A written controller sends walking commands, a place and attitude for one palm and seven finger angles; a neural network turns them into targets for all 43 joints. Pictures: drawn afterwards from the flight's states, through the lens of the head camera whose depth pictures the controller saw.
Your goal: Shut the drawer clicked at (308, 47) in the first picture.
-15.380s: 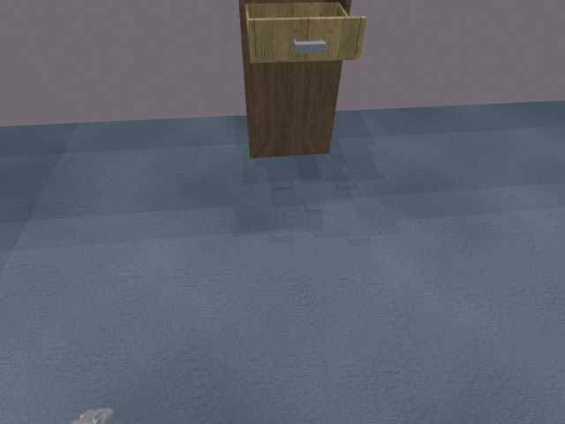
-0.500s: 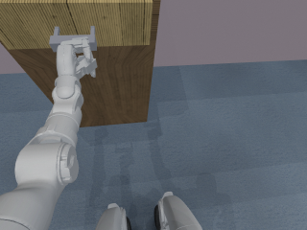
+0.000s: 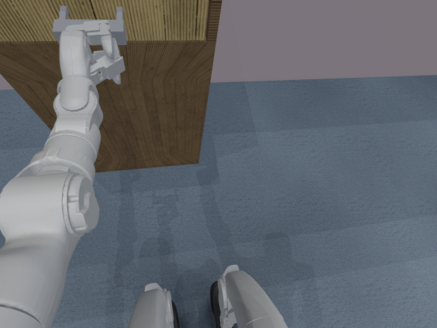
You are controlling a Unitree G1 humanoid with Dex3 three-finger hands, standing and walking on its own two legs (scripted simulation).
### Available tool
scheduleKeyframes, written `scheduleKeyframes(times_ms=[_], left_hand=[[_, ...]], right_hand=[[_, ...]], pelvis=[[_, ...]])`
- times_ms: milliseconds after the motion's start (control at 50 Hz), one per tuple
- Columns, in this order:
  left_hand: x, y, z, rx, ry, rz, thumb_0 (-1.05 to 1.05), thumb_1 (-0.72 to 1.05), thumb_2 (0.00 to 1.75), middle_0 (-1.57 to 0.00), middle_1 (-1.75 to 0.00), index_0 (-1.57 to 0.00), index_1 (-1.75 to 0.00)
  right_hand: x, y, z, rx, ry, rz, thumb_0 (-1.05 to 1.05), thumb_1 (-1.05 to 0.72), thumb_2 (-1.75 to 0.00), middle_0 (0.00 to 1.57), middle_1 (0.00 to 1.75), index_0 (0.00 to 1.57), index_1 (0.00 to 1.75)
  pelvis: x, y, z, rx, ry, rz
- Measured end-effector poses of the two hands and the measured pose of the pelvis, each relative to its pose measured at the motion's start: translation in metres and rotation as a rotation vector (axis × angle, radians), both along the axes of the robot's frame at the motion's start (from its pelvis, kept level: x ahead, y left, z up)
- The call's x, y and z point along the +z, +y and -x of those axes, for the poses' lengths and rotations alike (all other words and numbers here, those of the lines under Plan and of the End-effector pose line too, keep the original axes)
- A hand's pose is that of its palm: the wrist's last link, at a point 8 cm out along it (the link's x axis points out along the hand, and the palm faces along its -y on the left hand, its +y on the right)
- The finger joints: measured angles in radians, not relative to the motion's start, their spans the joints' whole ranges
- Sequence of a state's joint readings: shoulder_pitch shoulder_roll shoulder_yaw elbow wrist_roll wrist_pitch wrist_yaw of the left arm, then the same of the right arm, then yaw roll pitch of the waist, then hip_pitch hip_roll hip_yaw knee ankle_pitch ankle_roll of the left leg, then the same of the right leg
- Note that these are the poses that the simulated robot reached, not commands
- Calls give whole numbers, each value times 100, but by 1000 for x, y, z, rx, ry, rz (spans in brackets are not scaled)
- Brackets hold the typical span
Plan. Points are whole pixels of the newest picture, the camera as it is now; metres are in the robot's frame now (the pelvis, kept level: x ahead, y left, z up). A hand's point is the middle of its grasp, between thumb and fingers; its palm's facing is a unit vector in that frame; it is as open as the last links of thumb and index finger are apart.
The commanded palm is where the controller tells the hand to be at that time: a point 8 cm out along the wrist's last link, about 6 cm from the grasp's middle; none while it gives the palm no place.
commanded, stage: push the drawer shut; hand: left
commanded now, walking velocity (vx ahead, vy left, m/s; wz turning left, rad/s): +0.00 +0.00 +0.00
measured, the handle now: (92, 22) +0.65 +0.12 +0.08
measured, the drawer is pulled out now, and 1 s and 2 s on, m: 0.00 0.00 0.00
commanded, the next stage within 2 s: pull the fist back off the drawer in 0.40 s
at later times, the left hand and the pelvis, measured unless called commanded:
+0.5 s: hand (111, 54) +0.57 +0.09 +0.08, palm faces -0.03 -1.00 -0.04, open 3.4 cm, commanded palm +0.61 +0.12 +0.08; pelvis -0.02 +0.01 -0.01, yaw -1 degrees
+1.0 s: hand (113, 58) +0.57 +0.09 +0.07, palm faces -0.03 -1.00 -0.03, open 3.2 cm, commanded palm +0.55 +0.12 +0.08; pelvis -0.02 +0.01 -0.01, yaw +0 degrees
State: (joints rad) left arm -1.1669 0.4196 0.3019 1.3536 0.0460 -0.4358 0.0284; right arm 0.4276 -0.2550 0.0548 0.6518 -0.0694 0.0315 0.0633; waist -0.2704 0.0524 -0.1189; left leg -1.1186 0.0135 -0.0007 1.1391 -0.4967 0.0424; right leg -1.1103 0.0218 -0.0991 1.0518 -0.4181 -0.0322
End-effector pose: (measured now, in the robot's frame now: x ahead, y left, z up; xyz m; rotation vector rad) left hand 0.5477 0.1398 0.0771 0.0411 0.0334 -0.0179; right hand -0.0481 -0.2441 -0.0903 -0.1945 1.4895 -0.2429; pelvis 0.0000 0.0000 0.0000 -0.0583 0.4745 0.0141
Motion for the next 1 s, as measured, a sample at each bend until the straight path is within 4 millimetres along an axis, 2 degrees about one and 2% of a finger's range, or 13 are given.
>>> scheduleKeyframes(times_ms=[320,580,800,1000], left_hand=[[4,6,-4,-14,4,-7,8,64,96,-140,-160,-140,-160],[5,8,-5,-13,6,-2,9,61,97,-140,-160,-140,-160],[2,10,-6,-17,-5,2,6,59,95,-140,-160,-140,-160],[-1,6,-2,-10,-12,8,4,66,93,-140,-160,-140,-160]], right_hand=[[2,7,26,-9,-20,44,0,-91,-90,21,30,21,29],[4,19,45,-7,10,41,0,-91,-90,21,30,21,29],[2,20,41,3,19,34,0,-91,-90,21,30,21,29],[-3,17,24,13,21,3,0,-91,-90,21,30,21,29]], pelvis=[[-7,7,19,-2,19,15],[-10,15,24,1,31,19],[-13,17,23,5,33,26],[-12,14,16,5,24,22]])
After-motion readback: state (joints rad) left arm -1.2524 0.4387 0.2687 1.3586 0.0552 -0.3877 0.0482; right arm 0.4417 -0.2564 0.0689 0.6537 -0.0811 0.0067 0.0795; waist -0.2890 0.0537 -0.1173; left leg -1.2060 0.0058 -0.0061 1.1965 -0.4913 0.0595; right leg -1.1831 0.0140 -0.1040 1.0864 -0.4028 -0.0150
